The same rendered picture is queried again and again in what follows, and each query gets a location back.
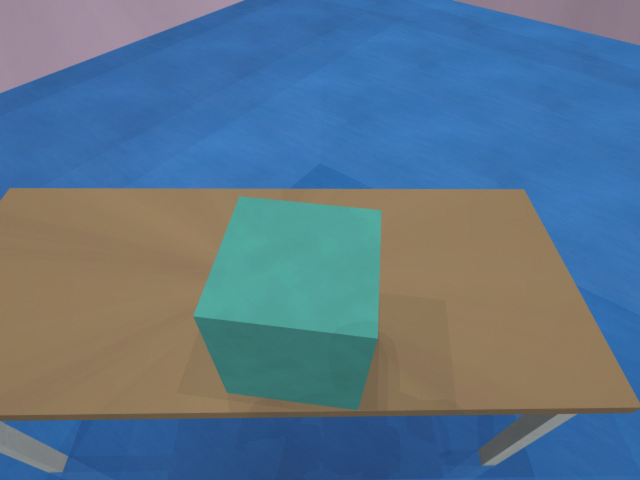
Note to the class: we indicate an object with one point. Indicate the carton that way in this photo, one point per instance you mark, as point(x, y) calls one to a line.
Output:
point(290, 307)

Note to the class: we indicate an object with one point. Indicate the table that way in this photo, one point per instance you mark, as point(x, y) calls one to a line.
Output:
point(478, 314)

